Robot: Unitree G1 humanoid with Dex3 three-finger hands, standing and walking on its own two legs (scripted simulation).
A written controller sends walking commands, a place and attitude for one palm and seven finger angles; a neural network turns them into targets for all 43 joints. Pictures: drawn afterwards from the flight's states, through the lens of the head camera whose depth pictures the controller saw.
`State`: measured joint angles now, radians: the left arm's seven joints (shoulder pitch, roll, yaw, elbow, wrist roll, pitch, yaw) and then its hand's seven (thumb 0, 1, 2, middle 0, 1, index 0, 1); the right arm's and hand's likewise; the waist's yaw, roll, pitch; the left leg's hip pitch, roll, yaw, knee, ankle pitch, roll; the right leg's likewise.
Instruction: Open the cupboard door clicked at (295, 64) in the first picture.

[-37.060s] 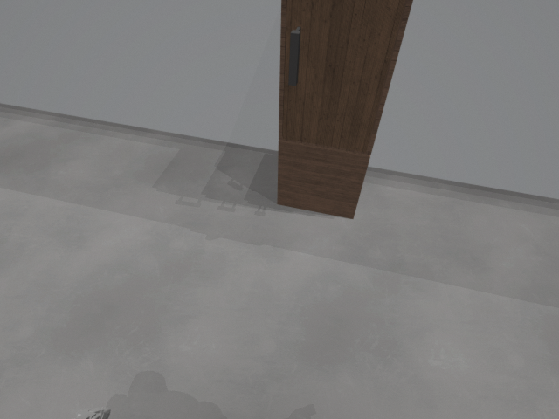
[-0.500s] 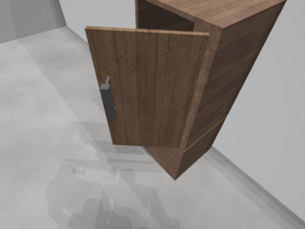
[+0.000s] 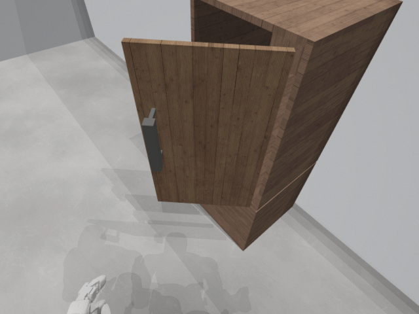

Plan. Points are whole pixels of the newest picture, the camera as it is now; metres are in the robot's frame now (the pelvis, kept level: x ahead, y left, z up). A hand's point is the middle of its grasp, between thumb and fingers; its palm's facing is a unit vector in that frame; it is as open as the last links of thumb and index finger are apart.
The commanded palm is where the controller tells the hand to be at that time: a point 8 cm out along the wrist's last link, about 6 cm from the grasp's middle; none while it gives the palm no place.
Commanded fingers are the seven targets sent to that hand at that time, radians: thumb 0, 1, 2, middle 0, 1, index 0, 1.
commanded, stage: raise the hand with hooked fingers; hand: left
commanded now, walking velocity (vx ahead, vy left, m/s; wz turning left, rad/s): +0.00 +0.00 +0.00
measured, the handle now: (155, 140) +0.52 +0.17 +0.01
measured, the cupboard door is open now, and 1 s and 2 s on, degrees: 47 47 47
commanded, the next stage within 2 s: move the hooked fingers beside the handle in 1.98 s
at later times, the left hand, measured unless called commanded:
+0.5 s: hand (110, 304) +0.15 +0.18 -0.03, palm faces +0.04 -1.00 -0.07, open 9.8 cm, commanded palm +0.13 +0.25 -0.03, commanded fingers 0.00 0.15 0.58 -0.25 -0.78 -0.25 -0.78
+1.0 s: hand (88, 265) +0.20 +0.23 -0.01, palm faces +0.03 -1.00 -0.03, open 12.7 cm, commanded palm +0.18 +0.29 +0.00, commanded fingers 0.00 -0.43 0.33 -0.29 -1.15 -0.29 -1.15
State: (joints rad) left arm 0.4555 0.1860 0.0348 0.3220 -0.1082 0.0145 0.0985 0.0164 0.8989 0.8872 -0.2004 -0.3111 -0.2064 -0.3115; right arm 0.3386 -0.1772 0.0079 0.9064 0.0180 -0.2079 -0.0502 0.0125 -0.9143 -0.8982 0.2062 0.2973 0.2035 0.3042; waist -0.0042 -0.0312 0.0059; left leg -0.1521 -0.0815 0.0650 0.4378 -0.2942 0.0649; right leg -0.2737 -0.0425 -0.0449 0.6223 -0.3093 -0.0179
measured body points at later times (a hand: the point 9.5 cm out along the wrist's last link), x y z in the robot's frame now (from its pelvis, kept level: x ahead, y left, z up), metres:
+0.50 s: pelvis -0.06 -0.05 -0.09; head +0.00 -0.03 +0.36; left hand +0.14 +0.24 -0.03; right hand +0.16 -0.26 -0.15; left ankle -0.04 +0.07 -0.74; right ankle -0.01 -0.11 -0.74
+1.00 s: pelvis -0.04 -0.01 -0.06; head +0.01 +0.00 +0.39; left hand +0.20 +0.29 +0.00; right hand +0.12 -0.27 -0.13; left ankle -0.04 +0.07 -0.74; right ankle -0.01 -0.11 -0.74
